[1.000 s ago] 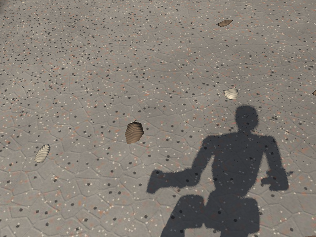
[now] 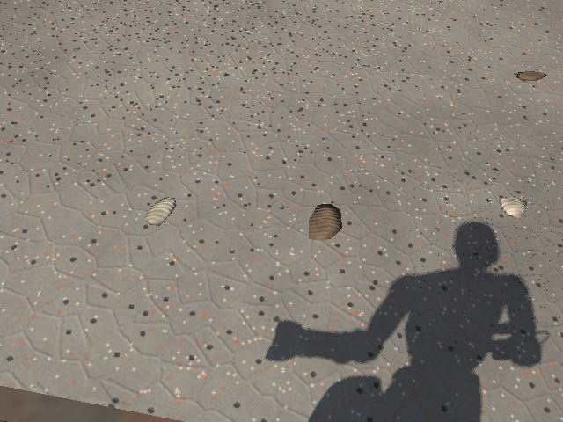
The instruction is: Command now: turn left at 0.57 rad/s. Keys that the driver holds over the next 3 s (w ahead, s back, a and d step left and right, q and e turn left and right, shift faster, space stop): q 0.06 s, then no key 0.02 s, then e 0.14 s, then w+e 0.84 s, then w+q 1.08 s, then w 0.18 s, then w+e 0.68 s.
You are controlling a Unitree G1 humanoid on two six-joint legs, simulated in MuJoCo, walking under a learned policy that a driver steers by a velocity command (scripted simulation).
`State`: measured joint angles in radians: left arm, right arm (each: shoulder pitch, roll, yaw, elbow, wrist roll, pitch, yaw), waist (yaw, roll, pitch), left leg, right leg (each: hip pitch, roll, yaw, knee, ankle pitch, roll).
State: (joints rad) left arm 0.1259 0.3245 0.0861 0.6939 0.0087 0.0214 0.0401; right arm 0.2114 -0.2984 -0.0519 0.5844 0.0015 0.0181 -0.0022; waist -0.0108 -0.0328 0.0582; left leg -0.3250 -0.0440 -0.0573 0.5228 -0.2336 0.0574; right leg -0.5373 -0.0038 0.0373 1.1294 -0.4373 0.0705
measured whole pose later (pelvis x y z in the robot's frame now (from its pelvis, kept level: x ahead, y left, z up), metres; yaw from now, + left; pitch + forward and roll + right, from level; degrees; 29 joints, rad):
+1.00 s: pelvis +0.28 -0.10 -0.02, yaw -19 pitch +1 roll +0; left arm 0.11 0.30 0.05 0.59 -0.02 -0.04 -0.04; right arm 0.34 -0.31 -0.04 0.77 0.02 -0.09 0.00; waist -0.05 0.00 0.08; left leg -0.24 0.04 -0.02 1.19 -0.46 -0.01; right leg -0.47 0.08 -0.03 0.63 -0.18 -0.10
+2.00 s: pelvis +0.85 -0.27 -0.01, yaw +1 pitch +2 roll -1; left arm 0.10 0.28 0.03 0.64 0.01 -0.11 -0.01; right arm 0.37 -0.31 -0.06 0.72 0.03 -0.02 -0.01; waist -0.06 0.03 0.00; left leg -0.25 -0.09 -0.19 0.97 -0.50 0.03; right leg -0.43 0.04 0.02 0.54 -0.16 -0.02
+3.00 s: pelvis +1.37 -0.22 -0.03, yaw -7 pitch +1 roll +2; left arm 0.10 0.29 0.07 0.68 -0.02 -0.02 -0.05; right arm 0.30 -0.29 -0.08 0.84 0.01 -0.04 -0.02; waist -0.03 -0.01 0.07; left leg -0.04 0.09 0.20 0.77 -0.48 -0.04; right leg -0.52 0.01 -0.05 0.66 -0.16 -0.10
